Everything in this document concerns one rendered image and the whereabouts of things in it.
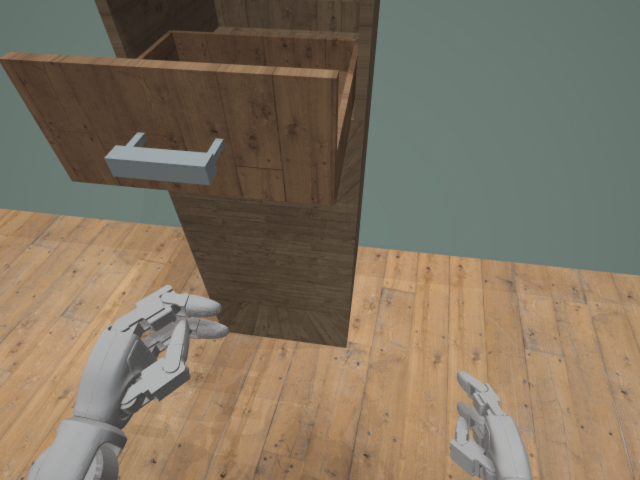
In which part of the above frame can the drawer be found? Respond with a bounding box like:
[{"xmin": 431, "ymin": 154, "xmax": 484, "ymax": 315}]
[{"xmin": 0, "ymin": 30, "xmax": 358, "ymax": 206}]

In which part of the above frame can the left robot forearm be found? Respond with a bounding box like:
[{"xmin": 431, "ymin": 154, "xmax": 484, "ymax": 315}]
[{"xmin": 26, "ymin": 417, "xmax": 127, "ymax": 480}]

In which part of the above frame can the handle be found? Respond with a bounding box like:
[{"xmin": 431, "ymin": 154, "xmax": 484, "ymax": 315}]
[{"xmin": 104, "ymin": 132, "xmax": 225, "ymax": 185}]

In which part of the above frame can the robot right hand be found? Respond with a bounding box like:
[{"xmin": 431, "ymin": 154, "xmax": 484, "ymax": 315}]
[{"xmin": 450, "ymin": 370, "xmax": 533, "ymax": 480}]

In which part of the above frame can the cabinet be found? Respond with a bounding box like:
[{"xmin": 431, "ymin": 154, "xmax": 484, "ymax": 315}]
[{"xmin": 94, "ymin": 0, "xmax": 380, "ymax": 348}]

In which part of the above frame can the robot left hand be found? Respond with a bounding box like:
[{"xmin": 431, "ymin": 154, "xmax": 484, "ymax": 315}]
[{"xmin": 73, "ymin": 285, "xmax": 229, "ymax": 429}]

